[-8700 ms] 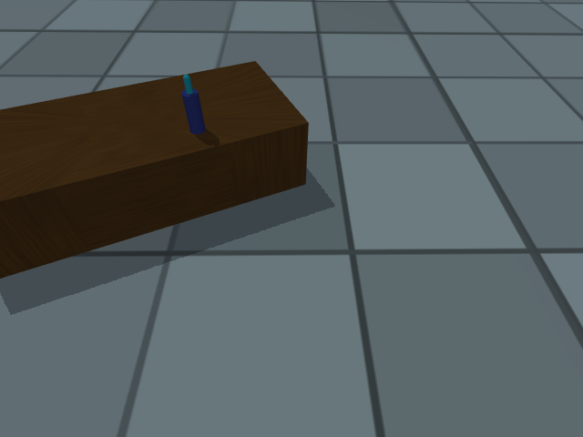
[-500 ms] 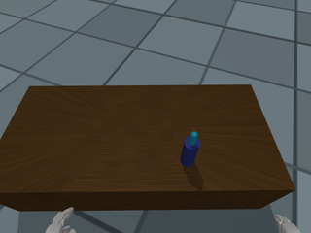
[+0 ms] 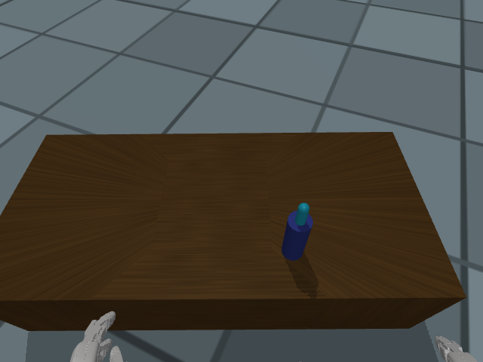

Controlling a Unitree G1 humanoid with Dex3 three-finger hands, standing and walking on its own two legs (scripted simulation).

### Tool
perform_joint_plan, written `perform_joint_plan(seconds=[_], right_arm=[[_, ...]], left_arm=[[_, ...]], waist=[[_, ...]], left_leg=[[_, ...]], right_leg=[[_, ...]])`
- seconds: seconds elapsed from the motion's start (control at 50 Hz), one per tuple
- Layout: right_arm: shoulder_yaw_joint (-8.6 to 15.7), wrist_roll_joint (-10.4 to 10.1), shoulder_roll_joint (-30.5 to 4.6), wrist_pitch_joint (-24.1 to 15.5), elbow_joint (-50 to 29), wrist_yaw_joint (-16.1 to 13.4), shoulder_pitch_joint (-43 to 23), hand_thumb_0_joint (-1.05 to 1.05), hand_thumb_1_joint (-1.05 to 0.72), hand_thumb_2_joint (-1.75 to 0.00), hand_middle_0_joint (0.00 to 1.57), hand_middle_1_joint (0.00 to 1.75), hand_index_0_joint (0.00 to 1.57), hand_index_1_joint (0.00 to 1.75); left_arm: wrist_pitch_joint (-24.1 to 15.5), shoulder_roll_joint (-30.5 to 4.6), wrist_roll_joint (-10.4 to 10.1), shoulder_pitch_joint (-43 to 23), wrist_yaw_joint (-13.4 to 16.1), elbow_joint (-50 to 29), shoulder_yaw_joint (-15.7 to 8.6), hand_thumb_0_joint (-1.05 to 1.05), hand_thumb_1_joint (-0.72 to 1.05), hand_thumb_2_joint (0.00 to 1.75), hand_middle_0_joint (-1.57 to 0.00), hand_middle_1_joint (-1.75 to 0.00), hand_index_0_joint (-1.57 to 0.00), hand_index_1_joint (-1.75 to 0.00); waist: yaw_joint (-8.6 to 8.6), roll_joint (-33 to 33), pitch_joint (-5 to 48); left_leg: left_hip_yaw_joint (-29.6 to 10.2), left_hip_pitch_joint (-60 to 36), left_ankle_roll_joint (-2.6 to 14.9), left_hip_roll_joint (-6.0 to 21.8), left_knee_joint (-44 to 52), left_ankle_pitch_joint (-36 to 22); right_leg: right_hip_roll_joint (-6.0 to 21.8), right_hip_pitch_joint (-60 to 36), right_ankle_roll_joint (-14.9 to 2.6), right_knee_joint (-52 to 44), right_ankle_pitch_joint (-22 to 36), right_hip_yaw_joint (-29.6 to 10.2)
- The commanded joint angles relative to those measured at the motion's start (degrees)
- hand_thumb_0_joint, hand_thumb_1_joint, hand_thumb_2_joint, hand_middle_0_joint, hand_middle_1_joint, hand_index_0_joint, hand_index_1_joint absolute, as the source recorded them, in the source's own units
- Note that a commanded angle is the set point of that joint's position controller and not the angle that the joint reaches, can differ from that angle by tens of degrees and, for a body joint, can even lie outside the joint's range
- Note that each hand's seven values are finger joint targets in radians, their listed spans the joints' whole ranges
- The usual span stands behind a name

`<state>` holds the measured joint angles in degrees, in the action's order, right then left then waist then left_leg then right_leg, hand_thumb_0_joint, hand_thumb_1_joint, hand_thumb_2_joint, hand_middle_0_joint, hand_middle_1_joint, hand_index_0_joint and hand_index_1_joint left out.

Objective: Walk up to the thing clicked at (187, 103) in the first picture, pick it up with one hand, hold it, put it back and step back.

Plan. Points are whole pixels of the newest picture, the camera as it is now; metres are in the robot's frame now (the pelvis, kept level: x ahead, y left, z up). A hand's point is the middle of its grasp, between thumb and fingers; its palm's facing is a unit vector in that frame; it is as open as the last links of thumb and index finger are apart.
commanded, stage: go down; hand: right
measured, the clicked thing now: (297, 230) +0.49 -0.12 -0.24
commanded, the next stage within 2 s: approach in 1.74 s
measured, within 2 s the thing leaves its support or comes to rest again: neither
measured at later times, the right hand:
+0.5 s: hand out of the picture +0.16 -0.28 -0.08, palm faces +0.08 +0.95 -0.31, open 17.6 cm
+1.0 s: hand (429, 261) +0.32 -0.30 -0.03, palm faces +0.08 +0.99 -0.13, open 17.6 cm
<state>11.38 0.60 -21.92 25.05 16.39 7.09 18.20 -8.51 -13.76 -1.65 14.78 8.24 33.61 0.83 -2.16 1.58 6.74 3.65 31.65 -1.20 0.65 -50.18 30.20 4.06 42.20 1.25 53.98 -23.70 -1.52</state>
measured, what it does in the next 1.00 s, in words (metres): stands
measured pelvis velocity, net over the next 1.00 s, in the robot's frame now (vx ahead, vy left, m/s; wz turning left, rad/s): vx -0.02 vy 0.00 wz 0.03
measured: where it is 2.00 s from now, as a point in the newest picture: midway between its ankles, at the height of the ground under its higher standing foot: outside the picture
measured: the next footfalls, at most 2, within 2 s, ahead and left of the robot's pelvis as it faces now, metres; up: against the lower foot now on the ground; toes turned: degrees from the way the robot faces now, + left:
none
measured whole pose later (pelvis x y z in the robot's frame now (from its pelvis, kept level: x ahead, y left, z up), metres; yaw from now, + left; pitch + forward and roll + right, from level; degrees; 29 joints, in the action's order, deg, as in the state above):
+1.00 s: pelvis -0.02 +0.00 -0.01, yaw +1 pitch +14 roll +3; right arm 25.3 -4.2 -33.1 -0.8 51.5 22.5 -18.9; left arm -9.2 -16.5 0.2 19.1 6.6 39.4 0.7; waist -4.3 0.6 4.5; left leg 2.5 38.7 -1.1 0.1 -53.0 28.6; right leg 4.7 48.0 1.0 55.2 -21.7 -0.7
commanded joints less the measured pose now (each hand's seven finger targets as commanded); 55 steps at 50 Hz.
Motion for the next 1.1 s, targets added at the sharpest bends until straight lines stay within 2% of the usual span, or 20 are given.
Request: perform_joint_plan(seconds=[0.0, 0.02, 0.12, 0.14, 0.26, 0.4, 0.46, 0.52, 0.58, 0.64, 0.68, 0.74, 0.8, 0.86, 0.92, 0.96, 0.98, 1.02, 1.06, 1.08], right_arm=[[5.31, 0.24, -12.04, -0.71, -10.31, -1.22, 0.48, 0.0, 0.57, 0.0, 0.06, 0.04, 0.05, 0.04], [6.12, 0.23, -13.17, -0.67, -12.53, -1.19, -0.4, 0.0, 0.59, 0.0, 0.06, 0.04, 0.05, 0.04], [4.95, -0.25, -11.32, 0.25, -12.09, -1.28, 1.73, 0.0, 0.58, 0.0, 0.06, 0.04, 0.06, 0.04], [6.28, -0.21, -13.18, 0.1, -14.4, -1.42, 0.6, 0.0, 0.58, 0.0, 0.06, 0.04, 0.05, 0.04], [5.68, -0.53, -12.21, 0.96, -14.33, -1.35, 2.82, 0.0, 0.57, -0.01, 0.06, 0.04, 0.05, 0.04], [6.96, -1.43, -14.37, -1.49, -15.81, -1.31, -8.78, 0.0, 0.58, 0.0, 0.06, 0.04, 0.06, 0.04], [8.56, -2.36, -16.9, -4.03, -15.55, -0.71, -15.3, 0.0, 0.59, 0.0, 0.06, 0.04, 0.06, 0.04], [9.51, -3.83, -17.03, -6.41, -8.42, 0.69, -21.76, 0.0, 0.59, -0.01, 0.06, 0.04, 0.06, 0.04], [11.79, -4.34, -20.46, -8.81, -1.57, 3.17, -26.95, 0.0, 0.53, -0.01, 0.07, 0.04, 0.06, 0.04], [12.51, -4.88, -20.48, -10.68, 6.43, 6.02, -28.72, 0.0, 0.53, -0.01, 0.07, 0.04, 0.06, 0.04], [13.04, -4.95, -21.73, -12.46, 10.41, 7.99, -32.04, 0.0, 0.53, -0.02, 0.07, 0.04, 0.06, 0.04], [15.79, -5.07, -24.93, -16.11, 15.25, 10.59, -35.25, 0.0, 0.56, -0.02, 0.06, 0.04, 0.05, 0.04], [16.82, -4.88, -26.7, -20.77, 19.83, 12.59, -39.98, 0.0, 0.59, -0.03, 0.05, 0.05, 0.05, 0.05], [16.07, -5.46, -26.07, -25.79, 21.4, 14.34, -47.12, 0.0, 0.61, -0.02, 0.05, 0.05, 0.05, 0.05], [18.85, -5.53, -31.27, -30.45, 23.93, 15.31, -52.5, 0.0, 0.61, -0.01, 0.05, 0.05, 0.05, 0.05], [17.02, -5.74, -28.71, -32.59, 28.82, 16.1, -53.74, 0.0, 0.61, -0.01, 0.05, 0.05, 0.05, 0.05], [18.08, -5.84, -30.59, -33.79, 29.18, 16.17, -55.88, 0.0, 0.61, -0.01, 0.06, 0.05, 0.05, 0.05], [19.25, -5.93, -32.88, -35.54, 30.8, 16.56, -58.48, 0.0, 0.61, -0.01, 0.05, 0.05, 0.05, 0.05], [20.48, -5.77, -35.39, -36.87, 33.14, 16.8, -59.45, 0.0, 0.61, -0.01, 0.05, 0.05, 0.05, 0.05], [19.49, -5.75, -34.44, -37.31, 34.89, 17.04, -59.9, 0.0, 0.61, -0.01, 0.05, 0.05, 0.05, 0.05]], left_arm=[[-3.53, -8.79, 0.18, -1.65, 1.46, -8.41, -3.54, 0.0, 0.88, 0.9, -0.2, -0.3, -0.19, -0.31], [-3.7, -8.69, 0.18, -1.86, 1.6, -8.99, -3.45, 0.0, 0.89, 0.9, -0.2, -0.3, -0.19, -0.31], [-4.58, -8.67, 0.17, -1.78, 2.21, -8.53, -3.34, 0.0, 0.89, 0.9, -0.2, -0.3, -0.19, -0.31], [-4.81, -8.74, 0.18, -2.5, 2.4, -9.9, -3.28, 0.0, 0.89, 0.9, -0.2, -0.3, -0.19, -0.31], [-5.57, -8.14, 0.28, -2.1, 2.95, -9.59, -2.9, 0.0, 0.88, 0.9, -0.2, -0.3, -0.19, -0.31], [-6.94, -8.55, 0.53, -1.65, 3.81, -7.35, -2.47, 0.0, 0.88, 0.9, -0.2, -0.3, -0.19, -0.31], [-7.53, -8.92, 0.66, -1.87, 4.27, -6.3, -2.37, 0.0, 0.87, 0.9, -0.2, -0.3, -0.19, -0.31], [-7.87, -9.17, 0.78, -1.59, 4.49, -4.01, -2.03, 0.0, 0.88, 0.9, -0.2, -0.3, -0.19, -0.31], [-7.39, -9.81, 0.89, -0.81, 4.39, -2.49, -2.18, 0.0, 0.88, 0.89, -0.2, -0.3, -0.19, -0.3], [-6.68, -10.4, 0.99, 1.05, 3.86, -1.64, -2.6, 0.0, 0.88, 0.9, -0.2, -0.3, -0.19, -0.3], [-6.01, -10.59, 1.06, 1.24, 3.17, -1.24, -2.59, 0.0, 0.87, 0.9, -0.2, -0.3, -0.19, -0.3], [-5.15, -10.78, 1.31, 2.99, 2.12, -0.48, -3.04, 0.0, 0.88, 0.89, -0.19, -0.29, -0.19, -0.3], [-4.26, -10.92, 1.65, 4.26, 0.95, -0.24, -3.42, 0.0, 0.88, 0.89, -0.19, -0.29, -0.19, -0.3], [-3.43, -11.6, 1.83, 4.83, -0.23, -0.78, -3.72, 0.0, 0.89, 0.9, -0.19, -0.29, -0.19, -0.3], [-2.75, -12.59, 1.89, 6.05, -0.8, -0.47, -3.88, 0.0, 0.89, 0.9, -0.19, -0.3, -0.19, -0.3], [-2.26, -12.77, 1.93, 6.29, -1.2, -0.6, -3.66, 0.0, 0.89, 0.9, -0.19, -0.3, -0.19, -0.3], [-2.13, -13.22, 1.89, 6.35, -1.26, -0.81, -3.69, 0.0, 0.9, 0.9, -0.19, -0.3, -0.19, -0.3], [-1.81, -13.73, 2.01, 7.56, -1.51, -0.24, -3.73, 0.0, 0.9, 0.9, -0.19, -0.3, -0.19, -0.3], [-1.35, -13.8, 1.96, 8.22, -1.71, 0.09, -3.32, 0.0, 0.9, 0.9, -0.19, -0.3, -0.19, -0.3], [-1.17, -13.74, 1.97, 8.29, -1.79, 0.06, -3.25, 0.0, 0.9, 0.9, -0.19, -0.3, -0.19, -0.3]], waist=[[0.43, 4.1, 8.81], [0.6, 4.76, 9.38], [0.14, 3.56, 7.92], [0.52, 4.61, 8.31], [0.15, 3.57, 9.41], [-1.47, 6.62, 6.46], [-1.61, 6.87, 8.13], [-2.24, 5.17, 7.18], [-1.35, 5.67, 9.16], [-0.97, 5.18, 12.31], [-0.64, 4.79, 10.97], [-0.31, 3.6, 13.2], [-0.31, 3.36, 13.14], [-1.23, 5.92, 13.62], [-1.07, 6.43, 16.14], [-1.85, 5.65, 13.25], [-1.93, 5.76, 13.46], [-1.77, 6.0, 18.04], [-1.36, 5.9, 18.61], [-1.85, 5.39, 17.18]], left_leg=[[0.56, 3.61, 1.14, -2.02, 6.42, -18.17], [0.7, 3.82, 1.3, -2.05, 6.15, -17.31], [0.62, 4.9, 1.18, -2.12, 6.32, -14.7], [0.53, 5.02, 1.28, -2.07, 6.24, -14.17], [0.37, 4.46, 0.72, -1.93, 5.77, -17.7], [0.52, 7.6, 1.31, -2.1, 5.69, -10.7], [-0.02, 6.4, 1.35, -1.83, 6.44, -10.13], [-0.4, 6.36, 1.19, -1.74, 6.8, -11.0], [-0.25, 4.79, 1.28, -1.57, 6.7, -14.22], [0.23, 3.26, 1.45, -1.65, 6.09, -18.51], [-0.08, 2.95, 1.38, -1.57, 6.45, -20.34], [-0.86, 2.11, 0.94, -1.23, 6.18, -25.1], [-1.05, 3.43, 1.15, -1.33, 4.96, -25.51], [-1.17, 6.52, 1.86, -1.58, 4.79, -20.6], [-1.44, 7.64, 2.13, -1.56, 4.1, -18.48], [-1.12, 10.23, 2.4, -1.87, 4.02, -14.88], [-1.62, 10.81, 2.33, -1.73, 4.38, -13.43], [-1.57, 10.19, 2.34, -1.82, 3.53, -14.83], [-1.61, 10.17, 2.26, -1.88, 3.28, -15.7], [-1.72, 10.25, 2.13, -1.91, 3.31, -16.06]], right_leg=[[-2.27, -14.59, -2.27, -5.93, 15.72, -0.13], [-2.2, -14.59, -2.13, -6.16, 15.4, -0.46], [-2.31, -12.73, -2.19, -5.82, 11.84, -0.24], [-2.35, -12.62, -2.05, -6.04, 11.47, -0.22], [-2.37, -12.56, -2.39, -4.16, 14.16, -0.15], [-1.93, -12.49, -1.89, -6.59, 7.5, -1.25], [-1.97, -14.23, -1.94, -7.19, 6.48, -1.31], [-1.98, -13.6, -1.99, -6.98, 6.92, -1.11], [-2.05, -14.56, -2.02, -6.66, 10.41, -1.04], [-1.81, -16.64, -2.1, -6.52, 15.93, -1.14], [-1.83, -16.03, -2.21, -6.33, 17.82, -0.81], [-1.75, -16.16, -2.83, -4.83, 21.98, -0.39], [-1.5, -14.73, -3.04, -4.23, 23.03, -0.38], [-1.09, -15.82, -3.0, -4.93, 19.17, -0.51], [-1.14, -14.89, -3.0, -4.77, 16.75, -0.63], [-0.9, -13.63, -2.94, -5.66, 13.01, -0.85], [-1.02, -12.66, -3.02, -5.48, 10.58, -0.66], [-0.98, -14.45, -2.99, -4.9, 12.35, -0.91], [-1.11, -14.2, -3.04, -4.28, 13.7, -0.79], [-1.22, -12.76, -3.04, -4.04, 13.43, -0.59]])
